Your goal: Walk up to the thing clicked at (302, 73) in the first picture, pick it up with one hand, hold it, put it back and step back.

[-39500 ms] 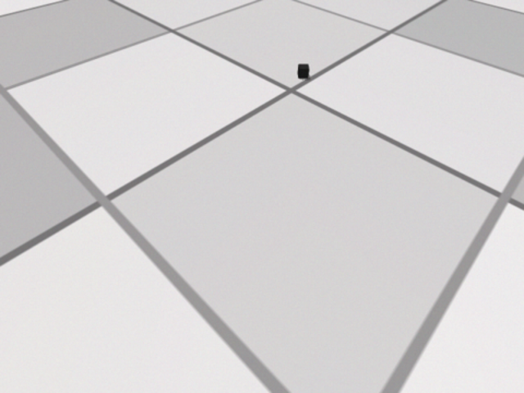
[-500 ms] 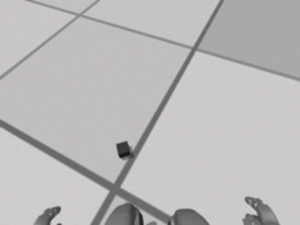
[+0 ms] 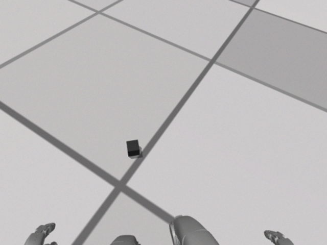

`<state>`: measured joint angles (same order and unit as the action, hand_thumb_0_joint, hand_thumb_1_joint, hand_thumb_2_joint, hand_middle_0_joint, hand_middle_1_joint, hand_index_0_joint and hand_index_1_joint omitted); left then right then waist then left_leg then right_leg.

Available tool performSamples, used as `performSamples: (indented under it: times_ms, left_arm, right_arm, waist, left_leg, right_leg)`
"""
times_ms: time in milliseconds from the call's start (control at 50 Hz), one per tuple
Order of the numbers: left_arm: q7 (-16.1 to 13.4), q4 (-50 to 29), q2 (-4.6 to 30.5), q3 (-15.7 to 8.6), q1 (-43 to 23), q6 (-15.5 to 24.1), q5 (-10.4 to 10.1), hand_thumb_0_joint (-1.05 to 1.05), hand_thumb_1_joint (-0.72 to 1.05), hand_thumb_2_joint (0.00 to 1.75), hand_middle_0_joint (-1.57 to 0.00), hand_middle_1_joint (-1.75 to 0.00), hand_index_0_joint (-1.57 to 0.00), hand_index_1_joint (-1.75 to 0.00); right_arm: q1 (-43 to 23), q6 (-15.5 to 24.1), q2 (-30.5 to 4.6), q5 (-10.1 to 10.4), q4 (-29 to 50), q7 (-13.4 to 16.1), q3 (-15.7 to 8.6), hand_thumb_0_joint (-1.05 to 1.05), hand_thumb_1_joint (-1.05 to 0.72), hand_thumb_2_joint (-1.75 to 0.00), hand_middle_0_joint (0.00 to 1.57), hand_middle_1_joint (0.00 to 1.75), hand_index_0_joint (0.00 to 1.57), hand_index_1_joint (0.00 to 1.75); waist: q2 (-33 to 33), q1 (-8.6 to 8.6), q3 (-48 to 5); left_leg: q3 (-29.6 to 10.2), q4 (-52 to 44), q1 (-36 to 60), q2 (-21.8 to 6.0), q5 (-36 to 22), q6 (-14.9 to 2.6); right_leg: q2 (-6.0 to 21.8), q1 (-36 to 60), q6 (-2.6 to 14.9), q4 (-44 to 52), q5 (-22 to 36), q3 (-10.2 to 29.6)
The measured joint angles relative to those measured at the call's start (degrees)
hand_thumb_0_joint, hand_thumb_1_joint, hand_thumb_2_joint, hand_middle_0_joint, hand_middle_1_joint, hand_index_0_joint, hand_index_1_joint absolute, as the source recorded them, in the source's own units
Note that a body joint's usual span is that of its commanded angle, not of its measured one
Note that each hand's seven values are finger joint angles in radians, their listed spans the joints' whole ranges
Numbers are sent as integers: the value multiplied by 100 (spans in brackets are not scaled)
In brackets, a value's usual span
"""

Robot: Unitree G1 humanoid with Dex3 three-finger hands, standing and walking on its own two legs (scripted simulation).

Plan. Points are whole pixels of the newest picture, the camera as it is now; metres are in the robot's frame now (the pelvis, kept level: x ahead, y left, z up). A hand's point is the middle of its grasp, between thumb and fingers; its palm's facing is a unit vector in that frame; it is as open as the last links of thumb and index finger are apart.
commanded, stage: step back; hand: left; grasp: from above
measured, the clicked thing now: (133, 148) +0.71 +0.13 -0.73
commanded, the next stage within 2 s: none
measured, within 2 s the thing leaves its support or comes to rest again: neither
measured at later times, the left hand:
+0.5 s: hand out of the picture -0.09 +0.23 -0.12, palm faces -0.05 -0.90 -0.44, open 7.4 cm
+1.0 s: hand out of the picture -0.26 +0.22 -0.16, palm faces -0.02 -0.93 -0.37, open 7.4 cm
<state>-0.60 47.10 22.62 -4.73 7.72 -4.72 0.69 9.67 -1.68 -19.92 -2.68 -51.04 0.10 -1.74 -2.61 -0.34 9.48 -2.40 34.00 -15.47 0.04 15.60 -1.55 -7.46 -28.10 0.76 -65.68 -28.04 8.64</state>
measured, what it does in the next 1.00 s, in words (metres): walks backwards: right foot, then left foot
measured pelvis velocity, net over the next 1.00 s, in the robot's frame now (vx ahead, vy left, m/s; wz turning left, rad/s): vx -0.35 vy -0.05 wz -0.04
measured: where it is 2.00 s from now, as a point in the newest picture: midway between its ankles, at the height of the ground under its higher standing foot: outside the picture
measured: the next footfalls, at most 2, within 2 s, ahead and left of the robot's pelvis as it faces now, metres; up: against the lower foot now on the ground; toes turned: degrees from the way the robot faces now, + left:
right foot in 0.28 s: -0.11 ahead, -0.15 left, +0.00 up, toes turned -3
left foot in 0.68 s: -0.23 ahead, +0.08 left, +0.00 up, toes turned +0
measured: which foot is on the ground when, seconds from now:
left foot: down 0.00-0.32, up 0.34-0.66, down 0.68-1.00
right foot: up 0.00-0.26, down 0.28-0.72, up 0.74-1.00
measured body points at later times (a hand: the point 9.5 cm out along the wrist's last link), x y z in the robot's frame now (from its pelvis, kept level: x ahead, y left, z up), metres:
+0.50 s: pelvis -0.17 -0.04 +0.00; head -0.14 -0.08 +0.45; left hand -0.08 +0.27 -0.10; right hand -0.11 -0.37 -0.13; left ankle -0.16 +0.12 -0.65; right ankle -0.15 -0.15 -0.73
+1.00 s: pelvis -0.35 -0.05 -0.01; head -0.30 -0.04 +0.43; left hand -0.25 +0.26 -0.14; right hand -0.22 -0.37 -0.11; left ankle -0.27 +0.08 -0.73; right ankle -0.40 -0.19 -0.71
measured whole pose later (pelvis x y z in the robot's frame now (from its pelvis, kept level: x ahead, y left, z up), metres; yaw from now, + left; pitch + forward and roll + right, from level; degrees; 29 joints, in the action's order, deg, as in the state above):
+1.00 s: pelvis -0.35 -0.05 -0.01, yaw -2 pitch -2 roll +0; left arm -0.2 49.0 22.8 -4.0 10.4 -2.6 0.7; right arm 5.6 -1.7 -21.6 -2.6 -47.1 0.4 -2.3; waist -1.6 1.5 8.4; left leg 1.1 36.4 -22.3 -2.7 12.5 -0.7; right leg -1.1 -15.2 -1.1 -46.9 -28.4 4.3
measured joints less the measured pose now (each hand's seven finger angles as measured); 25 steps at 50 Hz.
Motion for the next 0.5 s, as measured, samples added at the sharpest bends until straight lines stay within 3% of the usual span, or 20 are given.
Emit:
performSamples:
  times_ms: [80,180,280,320,340,380,400,440,500]
  left_arm:
    - [22,32,74,-67,242,48,5,0,90,90,-21,-30,-21,-30]
    - [24,128,155,-83,415,37,30,0,90,90,-20,-30,-21,-30]
    - [117,223,97,-45,449,101,35,0,90,90,-20,-30,-21,-30]
    - [153,330,-122,-24,392,137,81,0,90,90,-20,-30,-21,-30]
    - [189,315,-191,0,444,139,115,0,90,90,-20,-30,-21,-30]
    - [226,245,-207,39,587,111,168,0,90,90,-20,-30,-21,-30]
    - [218,228,-209,44,644,94,176,0,90,90,-21,-30,-21,-30]
    - [182,230,-250,37,667,64,179,0,90,90,-21,-30,-21,-30]
    - [129,125,-262,-7,538,80,198,1,90,90,-21,-30,-21,-30]
  right_arm:
    - [-131,56,20,60,145,49,-20,1,-90,-89,21,30,21,30]
    - [-411,101,1,101,421,79,-35,1,-90,-89,21,30,21,30]
    - [-592,-4,-158,83,567,37,-55,0,-90,-89,21,30,21,30]
    - [-619,-89,-334,116,479,48,-129,0,-90,-89,21,30,21,30]
    - [-550,-136,-361,143,413,73,-167,0,-90,-89,21,30,20,30]
    - [-356,-210,-308,164,253,127,-196,0,-90,-89,21,30,20,30]
    - [-266,-225,-294,179,183,123,-186,1,-90,-89,20,30,20,30]
    - [-53,-190,-340,210,127,109,-177,1,-90,-89,20,30,20,30]
    - [255,-108,-406,207,76,145,-167,1,-90,-89,20,30,20,30]
  waist:
    - [-24,117,-34]
    - [-28,183,131]
    - [136,192,174]
    - [615,70,253]
    - [711,26,180]
    - [515,182,-38]
    - [397,261,-115]
    - [352,233,-231]
    - [413,123,-305]
  left_leg:
    - [131,-228,-187,-101,-330,12]
    - [339,-95,-518,-227,-556,35]
    - [471,219,-970,-376,-756,192]
    - [158,374,-1091,-547,-736,179]
    - [-57,539,-1196,-426,-243,158]
    - [-231,1452,-1423,52,749,202]
    - [-272,1943,-1478,261,913,210]
    - [-459,2691,-1511,558,873,195]
    - [-608,3139,-1317,679,830,236]
  right_leg:
    - [5,246,-171,-452,148,145]
    - [331,847,-352,563,-42,13]
    - [663,1522,-180,2424,248,-461]
    - [426,1621,-55,2617,445,-732]
    - [420,1582,-16,2615,501,-818]
    - [623,1400,77,2557,580,-671]
    - [725,1349,103,2626,670,-561]
    - [847,1322,77,2924,933,-557]
    - [879,1167,56,3194,1237,-711]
